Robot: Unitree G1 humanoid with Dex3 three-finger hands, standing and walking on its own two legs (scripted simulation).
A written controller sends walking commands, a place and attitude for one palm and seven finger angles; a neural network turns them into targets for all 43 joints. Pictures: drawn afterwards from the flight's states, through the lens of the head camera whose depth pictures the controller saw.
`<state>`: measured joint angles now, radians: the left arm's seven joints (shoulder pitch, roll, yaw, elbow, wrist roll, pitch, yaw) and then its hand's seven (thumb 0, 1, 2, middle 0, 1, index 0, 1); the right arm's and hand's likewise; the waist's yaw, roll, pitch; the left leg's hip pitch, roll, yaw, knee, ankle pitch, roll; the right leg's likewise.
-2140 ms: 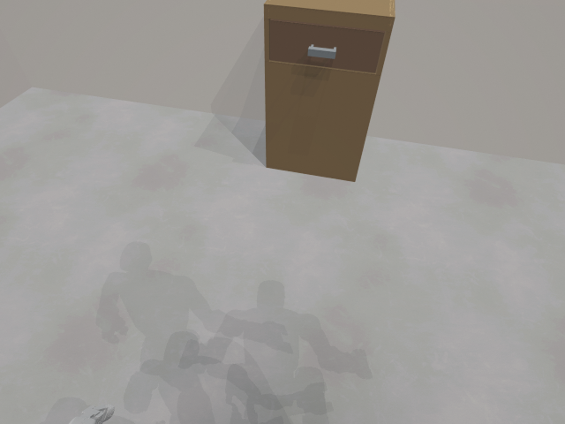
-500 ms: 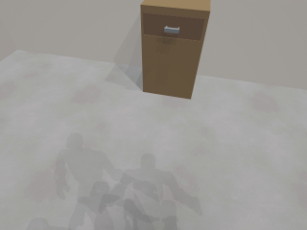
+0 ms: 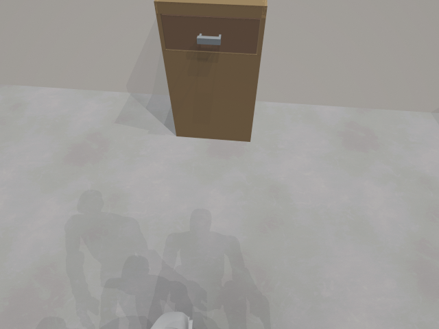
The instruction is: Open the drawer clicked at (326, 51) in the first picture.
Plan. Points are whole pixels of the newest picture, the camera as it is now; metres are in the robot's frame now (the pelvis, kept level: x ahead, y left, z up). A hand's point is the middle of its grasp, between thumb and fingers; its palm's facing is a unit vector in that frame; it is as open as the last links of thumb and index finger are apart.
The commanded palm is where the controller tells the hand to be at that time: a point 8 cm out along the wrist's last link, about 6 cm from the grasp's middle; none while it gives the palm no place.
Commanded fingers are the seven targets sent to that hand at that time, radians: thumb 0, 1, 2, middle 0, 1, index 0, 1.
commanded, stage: walk to a spot facing it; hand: left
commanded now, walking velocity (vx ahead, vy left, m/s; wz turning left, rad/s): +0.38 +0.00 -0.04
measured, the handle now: (209, 38) +1.31 +0.17 -0.08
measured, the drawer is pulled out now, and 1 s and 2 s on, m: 0.00 0.00 0.00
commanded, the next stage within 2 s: turn to face it in 0.80 s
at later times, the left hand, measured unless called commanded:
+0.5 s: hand (134, 258) +0.29 +0.24 -0.17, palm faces +0.00 -0.99 -0.15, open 7.3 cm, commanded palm none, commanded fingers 0.00 0.90 0.90 -0.20 -0.30 -0.20 -0.30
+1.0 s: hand (200, 170) +0.59 +0.12 -0.17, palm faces -0.21 -0.97 -0.15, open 7.3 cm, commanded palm none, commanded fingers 0.00 0.90 0.90 -0.20 -0.30 -0.20 -0.30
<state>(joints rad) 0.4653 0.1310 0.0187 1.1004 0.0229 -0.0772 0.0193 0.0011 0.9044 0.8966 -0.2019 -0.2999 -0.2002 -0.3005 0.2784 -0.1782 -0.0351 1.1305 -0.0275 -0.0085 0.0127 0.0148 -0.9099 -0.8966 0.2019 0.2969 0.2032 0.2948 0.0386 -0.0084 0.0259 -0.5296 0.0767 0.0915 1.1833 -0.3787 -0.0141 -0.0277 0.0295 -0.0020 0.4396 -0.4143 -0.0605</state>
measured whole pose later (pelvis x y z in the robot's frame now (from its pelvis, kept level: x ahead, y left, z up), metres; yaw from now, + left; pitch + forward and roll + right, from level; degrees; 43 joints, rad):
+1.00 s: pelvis +0.45 -0.02 -0.01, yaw -13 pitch +0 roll -1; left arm 0.14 0.15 0.06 1.01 0.00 -0.07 0.01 -0.01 0.92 0.90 -0.20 -0.30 -0.20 -0.30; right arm 0.44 -0.10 -0.04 1.17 -0.01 -0.03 -0.02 0.01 -0.91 -0.90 0.20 0.30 0.20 0.29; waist -0.04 0.00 0.08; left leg -0.33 0.11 0.10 1.24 -0.44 -0.02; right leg -0.31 0.00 -0.18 0.59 -0.28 -0.06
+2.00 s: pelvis +0.59 -0.04 +0.02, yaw +0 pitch +0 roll +1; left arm 0.47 0.08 0.02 1.12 0.02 -0.05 0.02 0.00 0.90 0.90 -0.20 -0.30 -0.20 -0.30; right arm 0.30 -0.19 -0.08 1.07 -0.03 0.03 0.03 0.01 -0.91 -0.90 0.20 0.30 0.20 0.29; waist 0.01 0.03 -0.01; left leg -0.53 0.08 0.03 0.98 -0.18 -0.02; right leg -0.06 -0.05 -0.15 0.31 -0.25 -0.01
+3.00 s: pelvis +0.77 +0.02 +0.00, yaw -1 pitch +0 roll +0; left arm 0.16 0.17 0.05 1.01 0.02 0.03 0.04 0.00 0.91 0.90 -0.20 -0.30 -0.20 -0.30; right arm 0.17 -0.18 -0.06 1.03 -0.01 0.04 -0.01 0.01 -0.92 -0.90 0.20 0.30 0.20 0.29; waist 0.01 -0.01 0.10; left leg -0.31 0.02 0.04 0.68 -0.35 -0.04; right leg -0.30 -0.06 -0.13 0.52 -0.21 -0.01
